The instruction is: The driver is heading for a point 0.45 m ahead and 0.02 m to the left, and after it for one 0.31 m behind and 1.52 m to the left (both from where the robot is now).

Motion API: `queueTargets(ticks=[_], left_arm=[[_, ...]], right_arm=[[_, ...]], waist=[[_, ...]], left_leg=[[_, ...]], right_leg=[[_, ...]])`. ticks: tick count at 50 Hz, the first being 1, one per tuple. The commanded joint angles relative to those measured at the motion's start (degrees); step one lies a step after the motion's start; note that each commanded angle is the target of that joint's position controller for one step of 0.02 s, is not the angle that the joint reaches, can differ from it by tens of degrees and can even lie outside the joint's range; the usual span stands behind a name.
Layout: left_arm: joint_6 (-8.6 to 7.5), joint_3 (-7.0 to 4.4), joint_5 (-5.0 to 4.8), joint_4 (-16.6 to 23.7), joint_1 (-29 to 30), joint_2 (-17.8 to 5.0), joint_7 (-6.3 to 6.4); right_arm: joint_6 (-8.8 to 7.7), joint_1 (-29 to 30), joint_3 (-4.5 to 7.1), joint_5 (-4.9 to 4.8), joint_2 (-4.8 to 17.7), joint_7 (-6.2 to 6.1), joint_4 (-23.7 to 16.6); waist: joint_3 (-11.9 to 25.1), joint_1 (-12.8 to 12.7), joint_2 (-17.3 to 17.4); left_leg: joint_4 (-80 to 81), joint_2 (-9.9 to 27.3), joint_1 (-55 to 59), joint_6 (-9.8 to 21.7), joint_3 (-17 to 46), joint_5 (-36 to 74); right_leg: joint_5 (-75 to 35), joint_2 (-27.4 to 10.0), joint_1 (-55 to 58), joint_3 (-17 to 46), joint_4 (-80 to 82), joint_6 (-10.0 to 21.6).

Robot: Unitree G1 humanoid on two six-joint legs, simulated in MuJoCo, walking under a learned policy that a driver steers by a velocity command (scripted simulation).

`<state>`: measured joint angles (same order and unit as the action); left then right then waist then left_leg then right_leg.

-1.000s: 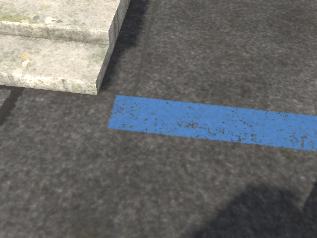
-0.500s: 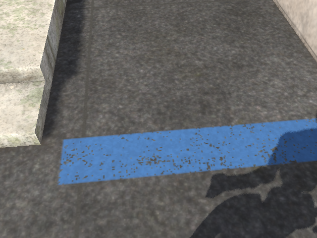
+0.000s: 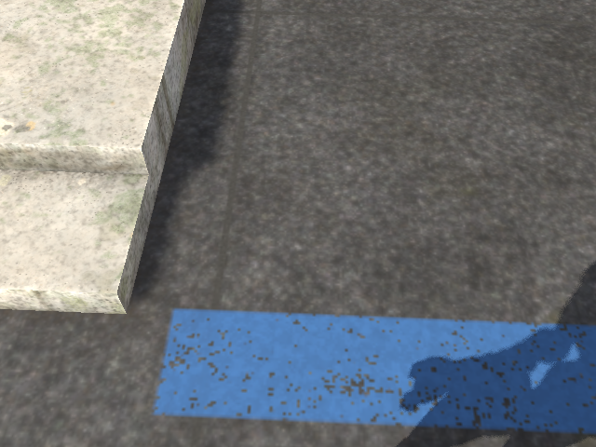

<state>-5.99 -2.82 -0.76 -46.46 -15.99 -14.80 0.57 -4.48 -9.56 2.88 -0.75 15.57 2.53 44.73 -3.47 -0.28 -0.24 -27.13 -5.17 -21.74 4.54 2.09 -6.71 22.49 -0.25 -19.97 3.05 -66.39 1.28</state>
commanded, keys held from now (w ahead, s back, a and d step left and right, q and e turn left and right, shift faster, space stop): w+q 0.16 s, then w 0.22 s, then w+q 0.20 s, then q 0.42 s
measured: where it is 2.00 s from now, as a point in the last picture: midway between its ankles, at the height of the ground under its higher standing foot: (306, 417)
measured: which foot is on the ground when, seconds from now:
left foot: down 0.00-0.40, up 0.42-0.86, down 0.88-1.00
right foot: up 0.00-0.36, down 0.38-0.88, up 0.90-1.00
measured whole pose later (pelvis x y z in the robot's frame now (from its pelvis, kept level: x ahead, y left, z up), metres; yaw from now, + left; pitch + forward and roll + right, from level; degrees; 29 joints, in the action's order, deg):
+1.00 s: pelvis +0.46 +0.03 -0.01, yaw +27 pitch +3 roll -1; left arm -1.8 -2.1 0.3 -43.1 -8.8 -17.9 0.7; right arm -0.5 -8.2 3.6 -0.2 17.5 1.3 33.3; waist -4.2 -0.2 -0.2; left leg -29.2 -4.5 -26.5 4.5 1.5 -5.1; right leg 29.2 0.1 -26.7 1.4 -70.0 -2.4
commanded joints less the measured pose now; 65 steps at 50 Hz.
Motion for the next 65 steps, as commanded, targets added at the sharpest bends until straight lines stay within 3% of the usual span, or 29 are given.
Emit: queueTargets(ticks=[1,3,6,9,13,16,18,19,20,21,22,23,25,29,32,36,39,42,43,44,45,46,47,48,49,53,57,62,65], left_arm=[[-1.26,-2.23,1.27,6.4,1.5,-6.9,0.54],[-0.36,-2.22,1.56,6.4,0.5,-6.2,0.51],[0.5,-1.66,1.58,8.7,7.3,-4.5,0.45],[0.09,-1.07,1.21,10.2,13.4,-3.5,-0.22],[-1.02,-0.88,0.7,11.8,18.6,-4.6,-1.58],[-1.81,-1.39,0.58,12.1,17.4,-6.8,-1.76],[-2.11,-2.32,1.08,10.2,9.8,-8.6,-1.25],[-2.23,-3.04,1.62,9.1,1.5,-11.0,-0.85],[-1.68,-4.51,2.13,7.5,-6.0,-16.2,-0.79],[-1.18,-4.02,0.67,6.1,-8.0,-13.2,-1.49],[-1.08,-2.89,0.21,6.6,-5.1,-9.3,-1.48],[-0.76,-2.18,0.69,7.3,-1.5,-7.7,-1.43],[-0.75,-1.25,1.36,6.9,2.3,-5.4,-1.46],[-1.57,-1.75,1.26,5.1,2.4,-6.8,-1.44],[-0.92,-1.99,1.38,4.3,3.8,-8.1,-0.66],[0.82,-1.96,0.81,2.8,2.3,-9.7,0.82],[2.21,-2.41,-0.1,2.0,1.6,-11.5,1.22],[3.63,-3.09,-1.04,3.1,3.8,-12.9,1.93],[3.94,-2.8,-1.01,3.5,4.1,-11.9,2.01],[3.5,-1.89,0.77,4.5,1.3,-10.0,1.66],[2.7,0.24,3.2,6.0,-5.8,-4.1,0.33],[2.29,-0.5,1.97,5.0,-3.1,-9.6,-0.7],[2.59,-0.91,0.28,6.5,2.0,-10.9,-0.84],[3.14,-0.81,0.65,6.7,4.0,-10.2,-0.27],[3.97,-0.96,1.21,6.8,5.1,-10.1,0.45],[5.42,-0.71,1.47,6.3,2.6,-8.1,1.23],[5.85,-0.46,1.3,7.1,5.5,-7.2,1.58],[4.94,-0.8,0.72,8.5,8.0,-7.5,0.93],[4.11,-1.51,0.46,7.4,4.1,-7.8,0.22]], right_arm=[[-0.32,-3.2,1.35,0.34,6.6,-0.93,-3.6],[-0.33,-3.4,1.64,0.05,7.5,-1.25,-4.0],[0.21,-6.3,2.29,-0.22,9.1,-2.04,-3.8],[0.87,-8.5,2.35,-0.59,9.4,-2.85,-3.3],[1.3,-12.5,2.04,-0.63,9.2,-3.1,-1.7],[1.37,-12.3,2.3,-0.19,9.5,-3.26,-1.6],[1.51,-11.3,1.91,-0.09,8.2,-3.07,-1.9],[1.32,-10.5,0.99,0.62,6.1,-2.86,-2.9],[0.63,-17.3,-0.15,-0.46,2.8,-2.89,-3.3],[0.19,-18.4,-0.05,-1.05,5.0,-2.96,-3.2],[0.29,-13.3,1.18,-1.5,9.3,-2.99,-3.4],[0.56,-9.2,1.3,-1.14,9.3,-3.02,-4.2],[1.02,-7.1,1.62,-0.37,7.7,-2.71,-4.8],[2.12,-7.1,1.49,-0.48,4.9,-2.44,-5.3],[2.14,-4.5,1.46,0.09,4.3,-2.35,-7.3],[1.84,2.3,0.69,0.34,2.1,-0.63,-10.2],[2.2,4.1,1.28,0.33,3.5,0.71,-12.6],[2.31,-2.2,2.98,0.65,7.0,1.27,-12.5],[2.05,-8.4,4.21,0.61,9.2,0.74,-11.0],[2.29,-12.3,5.45,0.77,13.9,-0.65,-11.2],[2.43,-9.1,5.39,2.06,18.8,-1.57,-13.4],[2.66,-9.8,4.56,1.8,14.3,-1.42,-14.6],[2.82,-6.0,3.94,1.3,12.3,-1.37,-15.1],[3.25,-3.4,3.49,0.17,10.4,-1.57,-14.9],[3.8,-1.4,3.08,-0.25,9.5,-1.89,-15.3],[4.55,1.1,3.6,1.34,11.1,-2.79,-15.5],[5.54,0.8,3.91,0.73,11.7,-4.2,-15.2],[6.57,-0.2,3.95,0.87,11.4,-4.25,-14.9],[7.14,0.2,3.81,-0.23,10.8,-4.35,-14.8]], waist=[[6.7,0.3,2.7],[6.2,-0.4,3.4],[4.0,1.4,3.8],[3.0,3.6,5.1],[2.4,6.0,5.2],[2.3,4.3,6.7],[5.7,0.1,6.6],[12.8,-3.7,3.2],[20.8,-3.6,-10.8],[20.0,-3.9,-16.2],[11.4,-4.5,-8.8],[6.9,-3.7,-4.2],[2.6,-1.3,-4.3],[2.4,-0.1,-5.0],[1.9,0.4,-3.9],[2.6,-2.3,-4.0],[3.3,-2.3,-4.2],[6.8,1.7,-4.8],[9.8,4.8,-2.4],[14.6,5.9,5.4],[21.8,-0.9,16.9],[30.5,4.0,8.6],[23.2,3.7,5.6],[16.8,2.3,0.9],[12.9,1.1,0.2],[11.2,-1.8,5.2],[12.9,-0.5,6.6],[11.2,1.3,10.1],[10.7,-1.0,10.3]], left_leg=[[14.4,14.8,16.4,11.6,21.2,7.7],[15.0,13.9,13.2,12.1,18.4,12.9],[15.7,12.4,9.5,11.5,16.4,9.6],[15.1,10.4,7.8,9.0,15.2,3.0],[12.3,12.5,11.0,8.1,17.6,0.3],[8.0,14.8,15.5,6.8,20.9,4.0],[0.4,11.8,15.6,4.8,19.3,13.6],[-12.5,8.9,10.8,2.9,15.5,11.9],[-31.9,0.5,-8.3,-1.6,7.9,-5.6],[-41.0,0.8,-18.9,-2.4,8.0,-26.6],[-44.9,3.7,-22.7,-2.4,9.5,-22.6],[-44.2,6.0,-21.8,-2.5,7.7,-17.8],[-38.9,9.0,-18.8,-3.1,6.6,-12.1],[-35.6,10.1,-17.9,-4.4,5.4,-5.6],[-26.8,9.2,-17.5,-5.8,3.3,0.8],[-12.9,7.9,-11.1,-5.6,-2.1,11.8],[-8.6,7.2,-10.7,-3.9,-2.9,7.5],[-4.7,3.7,-3.0,-0.6,-5.3,0.4],[1.2,1.7,5.3,1.2,-5.6,6.3],[0.7,10.1,20.1,5.5,5.8,29.6],[-3.1,26.7,37.4,19.1,31.1,53.1],[0.6,27.0,36.9,20.8,33.8,42.0],[2.5,23.7,30.8,17.7,27.2,33.7],[4.3,20.3,23.3,14.1,22.6,25.3],[6.2,18.2,16.1,12.2,20.5,19.6],[8.6,13.5,3.8,11.0,16.7,17.8],[8.4,12.2,3.7,9.1,18.9,4.4],[8.2,11.7,4.8,7.3,24.7,-5.9],[4.9,9.8,4.7,4.7,26.2,-4.5]], right_leg=[[-4.5,-4.8,-14.0,2.7,2.6,-0.6],[-5.9,-4.8,-13.3,1.6,6.5,-2.6],[-13.4,-3.8,-14.2,0.5,17.3,-4.7],[-23.4,-1.8,-10.9,0.5,29.1,-5.0],[-26.9,-0.7,-7.7,0.6,35.9,-3.9],[-20.8,-0.6,-5.4,0.7,38.9,-1.6],[-19.6,-0.2,5.4,-0.6,42.4,1.3],[-20.8,-6.8,18.2,5.3,40.4,4.9],[-14.9,-18.4,38.9,25.4,41.7,13.8],[-3.0,-23.7,39.7,39.5,48.3,15.9],[2.0,-22.0,32.6,34.2,49.5,13.3],[-1.5,-19.5,25.7,26.3,50.6,11.3],[-10.7,-15.2,17.1,16.5,53.9,9.5],[-23.7,-13.3,13.7,6.1,57.3,9.6],[-44.5,-12.1,13.7,-2.2,55.5,8.9],[-47.4,-10.5,14.0,-9.2,53.2,7.1],[-48.7,-13.0,19.1,-9.2,48.9,6.7],[-58.7,-13.4,20.8,-9.8,36.4,5.0],[-55.4,-10.6,18.7,-11.5,26.2,3.0],[-34.5,-6.5,6.3,-12.0,10.0,-0.4],[19.1,4.2,-15.3,-7.7,-10.7,-4.3],[16.8,2.7,-16.1,3.4,-15.6,-4.0],[11.7,0.6,-18.7,3.4,-14.2,-3.5],[7.5,-1.4,-19.4,2.5,-9.7,-3.7],[4.9,-2.4,-17.8,2.2,-5.6,-4.1],[0.8,-0.6,-9.0,0.4,5.8,-5.7],[-3.7,0.3,-7.5,1.8,13.6,-6.6],[-3.2,1.7,-4.1,2.3,24.2,-5.1],[-9.0,2.2,4.4,0.7,39.9,-2.5]])
Next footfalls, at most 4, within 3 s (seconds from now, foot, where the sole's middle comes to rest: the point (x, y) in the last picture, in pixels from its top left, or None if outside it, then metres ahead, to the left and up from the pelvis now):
0.38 right None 0.38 -0.12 -0.77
0.88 left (241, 394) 0.56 0.16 -0.77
1.32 right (333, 359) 0.64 -0.05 -0.77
1.76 left None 0.42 0.10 -0.77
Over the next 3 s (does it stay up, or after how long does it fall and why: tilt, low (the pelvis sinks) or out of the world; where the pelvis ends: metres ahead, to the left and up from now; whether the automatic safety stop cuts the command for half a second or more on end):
stays up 0.48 0.39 0.01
